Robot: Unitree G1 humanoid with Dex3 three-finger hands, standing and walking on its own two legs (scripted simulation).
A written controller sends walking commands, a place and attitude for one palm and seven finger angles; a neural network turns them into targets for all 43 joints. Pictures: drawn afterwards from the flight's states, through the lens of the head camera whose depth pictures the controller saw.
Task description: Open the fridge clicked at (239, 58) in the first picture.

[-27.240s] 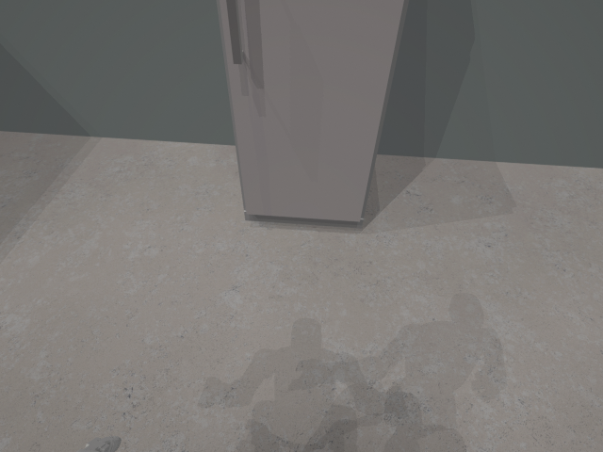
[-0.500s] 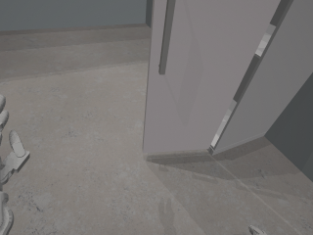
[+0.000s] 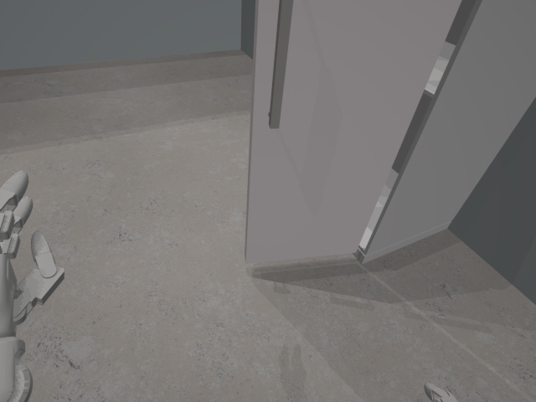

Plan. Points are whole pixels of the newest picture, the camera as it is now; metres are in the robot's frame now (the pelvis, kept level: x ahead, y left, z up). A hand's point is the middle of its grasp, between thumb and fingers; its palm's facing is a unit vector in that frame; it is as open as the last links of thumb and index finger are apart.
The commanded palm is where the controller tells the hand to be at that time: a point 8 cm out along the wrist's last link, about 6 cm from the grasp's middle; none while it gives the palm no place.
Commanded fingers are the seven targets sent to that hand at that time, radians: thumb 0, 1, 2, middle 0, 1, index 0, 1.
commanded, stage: stop stepping back and stand still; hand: left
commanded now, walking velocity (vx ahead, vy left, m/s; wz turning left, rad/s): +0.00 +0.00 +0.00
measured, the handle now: (279, 42) +0.82 +0.06 +0.24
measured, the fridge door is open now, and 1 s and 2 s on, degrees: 74 74 74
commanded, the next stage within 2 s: let the arm hang, fingers relaxed in 0.54 s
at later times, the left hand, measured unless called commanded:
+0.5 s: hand (44, 257) +0.22 +0.29 +0.16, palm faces +0.45 -0.80 -0.39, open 7.4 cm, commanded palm +0.16 +0.32 +0.19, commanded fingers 0.00 0.90 0.90 -0.20 -0.30 -0.20 -0.30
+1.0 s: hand out of the picture +0.00 +0.20 -0.17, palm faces -0.03 -0.99 -0.16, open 7.2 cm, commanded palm none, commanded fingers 0.00 0.90 0.90 -0.20 -0.30 -0.20 -0.30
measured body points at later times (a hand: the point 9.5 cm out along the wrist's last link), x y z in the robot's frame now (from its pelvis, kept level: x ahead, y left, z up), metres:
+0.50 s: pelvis +0.01 +0.02 +0.01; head +0.01 +0.04 +0.46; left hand +0.19 +0.33 +0.18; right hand +0.18 -0.21 -0.07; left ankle +0.03 +0.12 -0.73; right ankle +0.00 -0.11 -0.73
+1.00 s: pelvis -0.02 +0.03 +0.01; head +0.00 +0.05 +0.46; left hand +0.01 +0.25 -0.15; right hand +0.02 -0.24 -0.12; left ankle +0.03 +0.12 -0.73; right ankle +0.00 -0.11 -0.73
